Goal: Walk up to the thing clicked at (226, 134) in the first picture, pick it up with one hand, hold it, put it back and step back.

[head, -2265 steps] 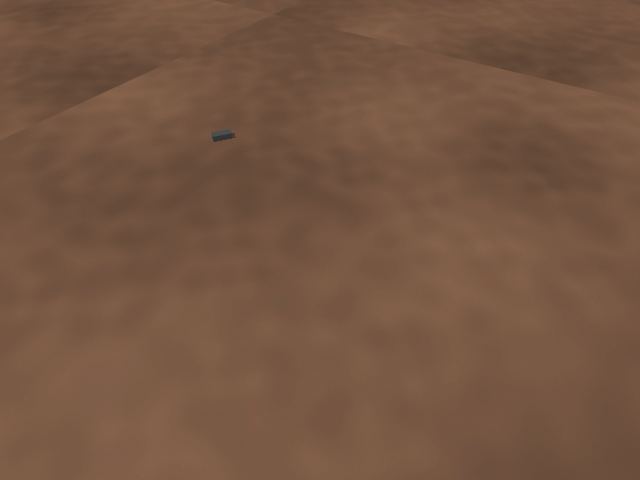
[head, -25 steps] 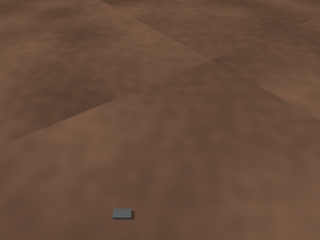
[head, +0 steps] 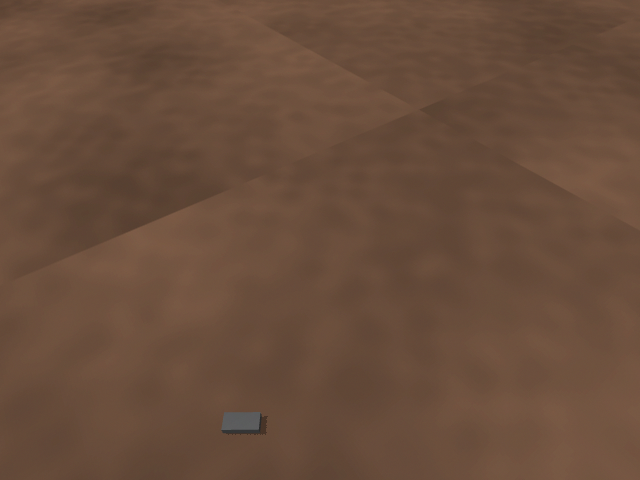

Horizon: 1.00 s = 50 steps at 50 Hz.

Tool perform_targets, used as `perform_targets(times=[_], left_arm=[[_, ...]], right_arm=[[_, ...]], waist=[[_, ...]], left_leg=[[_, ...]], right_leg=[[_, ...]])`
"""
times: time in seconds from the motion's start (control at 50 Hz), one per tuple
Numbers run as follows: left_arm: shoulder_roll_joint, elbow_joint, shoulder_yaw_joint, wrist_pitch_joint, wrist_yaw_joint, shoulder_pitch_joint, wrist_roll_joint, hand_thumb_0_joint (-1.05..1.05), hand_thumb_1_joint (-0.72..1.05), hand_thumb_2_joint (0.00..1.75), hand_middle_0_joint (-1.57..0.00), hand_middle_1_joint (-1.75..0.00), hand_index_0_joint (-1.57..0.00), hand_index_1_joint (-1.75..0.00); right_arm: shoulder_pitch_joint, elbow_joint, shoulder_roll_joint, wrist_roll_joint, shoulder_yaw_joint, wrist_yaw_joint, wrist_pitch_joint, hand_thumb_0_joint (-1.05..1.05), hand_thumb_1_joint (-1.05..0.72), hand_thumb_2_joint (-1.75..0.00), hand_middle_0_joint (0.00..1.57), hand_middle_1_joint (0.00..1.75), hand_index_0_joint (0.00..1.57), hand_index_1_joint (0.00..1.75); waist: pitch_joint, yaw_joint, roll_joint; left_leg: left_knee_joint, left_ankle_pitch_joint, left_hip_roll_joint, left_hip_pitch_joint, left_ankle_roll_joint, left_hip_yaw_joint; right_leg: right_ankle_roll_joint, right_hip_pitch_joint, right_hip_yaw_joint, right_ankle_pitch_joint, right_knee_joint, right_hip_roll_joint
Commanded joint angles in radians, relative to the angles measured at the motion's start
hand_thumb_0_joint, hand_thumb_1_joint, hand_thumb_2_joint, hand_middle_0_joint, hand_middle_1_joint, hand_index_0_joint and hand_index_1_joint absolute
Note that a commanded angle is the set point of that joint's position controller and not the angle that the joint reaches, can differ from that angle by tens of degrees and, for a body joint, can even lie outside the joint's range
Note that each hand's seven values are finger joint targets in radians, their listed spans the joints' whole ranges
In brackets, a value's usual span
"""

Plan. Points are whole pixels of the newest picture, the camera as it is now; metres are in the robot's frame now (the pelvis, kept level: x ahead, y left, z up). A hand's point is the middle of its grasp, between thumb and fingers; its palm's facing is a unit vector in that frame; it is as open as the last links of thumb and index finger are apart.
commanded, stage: stand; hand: left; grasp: from above
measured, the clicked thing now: (242, 422) +0.45 +0.28 -0.76
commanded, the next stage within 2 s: step back in 1.08 s
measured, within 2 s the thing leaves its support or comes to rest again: neither
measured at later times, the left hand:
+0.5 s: hand out of the picture +0.09 +0.25 -0.16, palm faces +0.02 -0.94 -0.34, open 7.4 cm
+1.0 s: hand out of the picture +0.08 +0.24 -0.16, palm faces +0.01 -0.94 -0.34, open 7.4 cm
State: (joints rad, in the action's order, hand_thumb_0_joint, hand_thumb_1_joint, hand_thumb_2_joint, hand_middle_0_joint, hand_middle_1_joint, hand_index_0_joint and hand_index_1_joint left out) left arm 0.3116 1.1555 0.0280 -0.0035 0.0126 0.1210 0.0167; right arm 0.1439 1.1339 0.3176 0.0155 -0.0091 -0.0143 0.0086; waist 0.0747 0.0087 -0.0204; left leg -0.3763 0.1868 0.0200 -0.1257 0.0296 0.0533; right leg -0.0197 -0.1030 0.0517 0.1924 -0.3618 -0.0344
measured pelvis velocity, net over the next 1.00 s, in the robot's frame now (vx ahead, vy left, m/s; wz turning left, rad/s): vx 0.01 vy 0.00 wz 0.00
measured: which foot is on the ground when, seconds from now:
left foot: down 0.00-1.00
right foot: down 0.00-1.00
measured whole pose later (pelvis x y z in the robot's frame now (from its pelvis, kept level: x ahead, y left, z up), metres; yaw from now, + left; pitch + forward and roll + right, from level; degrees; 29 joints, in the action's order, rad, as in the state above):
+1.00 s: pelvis +0.01 +0.00 +0.00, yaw +0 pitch -3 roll +0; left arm 0.33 1.14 0.02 0.00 0.00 0.11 0.01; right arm 0.12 1.14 0.34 0.01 0.00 -0.01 0.00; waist 0.06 0.01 -0.01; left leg -0.34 0.18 0.02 -0.11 0.04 0.06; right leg -0.01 -0.09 0.06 0.20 -0.34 -0.03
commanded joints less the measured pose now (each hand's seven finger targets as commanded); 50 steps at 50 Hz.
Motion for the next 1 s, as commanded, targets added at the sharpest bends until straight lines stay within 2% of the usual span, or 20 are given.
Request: perform_targets(times=[0.0,0.06,0.1,0.12,0.14,0.16,0.28,0.3,0.54,0.6,0.7,0.76,0.92,0.98], left_arm=[[0.203,-0.06,0.038,0.026,0.012,-0.034,0.004,0.0,0.9,0.9,-0.2,-0.3,-0.2,-0.3],[0.212,-0.059,0.04,0.026,0.012,-0.048,0.003,0.0,0.9,0.9,-0.2,-0.3,-0.2,-0.3],[0.207,-0.057,0.038,0.026,0.012,-0.046,0.002,0.0,0.9,0.9,-0.2,-0.3,-0.2,-0.3],[0.208,-0.06,0.04,0.027,0.012,-0.049,0.001,0.0,0.9,0.9,-0.2,-0.3,-0.2,-0.3],[0.211,-0.06,0.04,0.026,0.011,-0.044,0.001,0.0,0.9,0.9,-0.2,-0.3,-0.2,-0.3],[0.205,-0.06,0.038,0.027,0.011,-0.041,0.0,0.0,0.9,0.9,-0.2,-0.3,-0.2,-0.3],[0.21,-0.061,0.038,0.026,0.01,-0.048,-0.001,0.0,0.9,0.9,-0.2,-0.3,-0.2,-0.3],[0.211,-0.066,0.039,0.027,0.011,-0.055,0.0,0.0,0.9,0.9,-0.2,-0.3,-0.2,-0.3],[0.218,-0.071,0.036,0.028,0.007,-0.066,0.001,0.0,0.9,0.9,-0.2,-0.3,-0.2,-0.3],[0.215,-0.071,0.035,0.028,0.005,-0.051,0.0,0.0,0.9,0.9,-0.2,-0.3,-0.2,-0.3],[0.224,-0.076,0.036,0.032,0.006,-0.061,0.0,0.0,0.9,0.9,-0.2,-0.3,-0.2,-0.3],[0.222,-0.075,0.035,0.031,0.005,-0.048,-0.001,0.0,0.9,0.9,-0.2,-0.3,-0.2,-0.3],[0.226,-0.076,0.035,0.029,0.003,-0.047,-0.003,0.0,0.9,0.9,-0.2,-0.3,-0.2,-0.3],[0.228,-0.077,0.035,0.029,0.002,-0.037,-0.003,0.0,0.9,0.9,-0.2,-0.3,-0.2,-0.3]], right_arm=[[-0.046,-0.057,0.197,0.002,-0.037,-0.009,-0.027,0.0,-0.9,-0.9,0.2,0.3,0.2,0.3],[-0.045,-0.053,0.197,0.004,-0.034,-0.009,-0.026,0.0,-0.9,-0.9,0.2,0.3,0.2,0.3],[-0.048,-0.052,0.201,0.004,-0.035,-0.009,-0.025,0.0,-0.9,-0.9,0.2,0.3,0.2,0.3],[-0.047,-0.054,0.195,0.004,-0.033,-0.009,-0.025,0.0,-0.9,-0.9,0.2,0.3,0.2,0.3],[-0.049,-0.053,0.201,0.002,-0.035,-0.01,-0.027,0.0,-0.9,-0.9,0.2,0.3,0.2,0.3],[-0.055,-0.053,0.204,0.001,-0.035,-0.01,-0.029,0.0,-0.9,-0.9,0.2,0.3,0.2,0.3],[-0.061,-0.051,0.203,0.002,-0.032,-0.009,-0.029,0.0,-0.9,-0.9,0.2,0.3,0.2,0.3],[-0.064,-0.053,0.209,0.002,-0.035,-0.01,-0.03,0.0,-0.9,-0.9,0.2,0.3,0.2,0.3],[-0.075,-0.053,0.21,0.002,-0.034,-0.004,-0.027,0.0,-0.9,-0.9,0.2,0.3,0.2,0.3],[-0.081,-0.054,0.217,0.0,-0.036,-0.004,-0.03,0.0,-0.9,-0.9,0.2,0.3,0.2,0.3],[-0.075,-0.055,0.213,0.0,-0.035,-0.002,-0.028,0.0,-0.9,-0.9,0.2,0.3,0.2,0.3],[-0.076,-0.057,0.215,0.001,-0.035,-0.001,-0.03,0.0,-0.9,-0.9,0.2,0.3,0.2,0.3],[-0.063,-0.054,0.218,-0.002,-0.03,-0.002,-0.031,0.0,-0.9,-0.9,0.2,0.3,0.2,0.3],[-0.068,-0.056,0.224,0.0,-0.03,-0.003,-0.032,0.0,-0.9,-0.9,0.2,0.3,0.2,0.3]], waist=[[-0.075,0.001,0.011],[-0.059,-0.003,0.018],[-0.065,-0.002,0.023],[-0.08,-0.002,0.025],[-0.079,-0.002,0.018],[-0.09,0.001,0.009],[-0.081,0.002,0.018],[-0.099,-0.001,0.012],[-0.064,-0.005,0.02],[-0.084,0.0,0.002],[-0.073,-0.005,0.025],[-0.093,-0.001,0.012],[-0.076,-0.004,0.007],[-0.087,0.001,0.007]], left_leg=[[0.064,-0.13,0.089,-0.008,-0.052,0.07],[0.075,-0.103,0.085,-0.02,-0.046,0.068],[0.07,-0.119,0.087,-0.016,-0.049,0.067],[0.067,-0.16,0.091,-0.008,-0.049,0.063],[0.072,-0.165,0.089,-0.001,-0.044,0.064],[0.064,-0.202,0.094,0.014,-0.047,0.062],[0.077,-0.195,0.095,0.01,-0.043,0.064],[0.068,-0.225,0.097,0.017,-0.045,0.059],[0.09,-0.136,0.094,-0.016,-0.04,0.062],[0.083,-0.152,0.095,0.001,-0.045,0.063],[0.092,-0.142,0.093,-0.002,-0.042,0.065],[0.082,-0.169,0.098,0.013,-0.045,0.063],[0.097,-0.159,0.094,-0.009,-0.037,0.065],[0.088,-0.164,0.098,0.006,-0.044,0.065]], right_leg=[[0.026,0.027,-0.088,-0.087,0.081,-0.097],[0.021,0.018,-0.087,-0.058,0.086,-0.093],[0.02,0.025,-0.085,-0.081,0.088,-0.095],[0.024,0.045,-0.084,-0.127,0.077,-0.101],[0.023,0.032,-0.082,-0.12,0.077,-0.096],[0.025,0.045,-0.079,-0.157,0.073,-0.099],[0.021,0.041,-0.073,-0.136,0.073,-0.096],[0.023,0.054,-0.078,-0.177,0.07,-0.102],[0.024,0.038,-0.076,-0.078,0.09,-0.098],[0.028,0.044,-0.077,-0.107,0.089,-0.099],[0.027,0.032,-0.077,-0.088,0.092,-0.1],[0.031,0.045,-0.077,-0.123,0.085,-0.104],[0.032,0.044,-0.076,-0.108,0.079,-0.1],[0.032,0.042,-0.078,-0.118,0.078,-0.102]])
